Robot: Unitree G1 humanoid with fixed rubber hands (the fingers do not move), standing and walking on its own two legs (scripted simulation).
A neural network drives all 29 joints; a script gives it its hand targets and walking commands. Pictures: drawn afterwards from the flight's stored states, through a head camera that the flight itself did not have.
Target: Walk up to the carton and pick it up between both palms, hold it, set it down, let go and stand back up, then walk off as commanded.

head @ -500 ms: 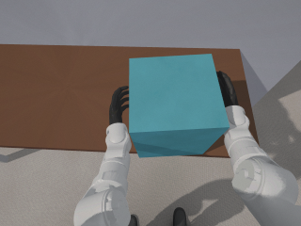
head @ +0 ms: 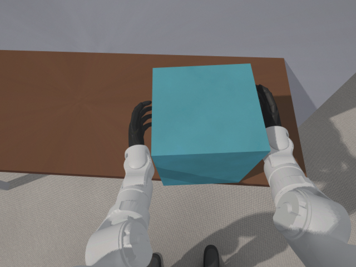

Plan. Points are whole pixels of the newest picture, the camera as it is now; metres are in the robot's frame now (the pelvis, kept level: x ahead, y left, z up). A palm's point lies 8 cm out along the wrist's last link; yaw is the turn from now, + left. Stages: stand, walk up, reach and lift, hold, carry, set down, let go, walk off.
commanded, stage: reach and lift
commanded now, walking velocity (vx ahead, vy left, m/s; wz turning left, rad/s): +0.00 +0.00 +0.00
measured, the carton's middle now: (201, 132) +0.42 +0.00 -0.04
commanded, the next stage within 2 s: none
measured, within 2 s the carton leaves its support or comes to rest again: leaves its support in 1.04 s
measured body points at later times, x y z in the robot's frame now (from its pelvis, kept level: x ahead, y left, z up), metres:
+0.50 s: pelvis -0.02 +0.00 -0.01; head +0.10 +0.01 +0.43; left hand +0.37 +0.16 -0.01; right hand +0.43 -0.14 +0.01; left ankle -0.05 +0.16 -0.74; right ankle +0.02 -0.11 -0.74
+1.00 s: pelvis -0.02 +0.00 -0.01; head +0.08 -0.01 +0.43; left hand +0.37 +0.16 -0.02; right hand +0.43 -0.14 +0.01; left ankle -0.05 +0.16 -0.74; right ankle +0.02 -0.11 -0.74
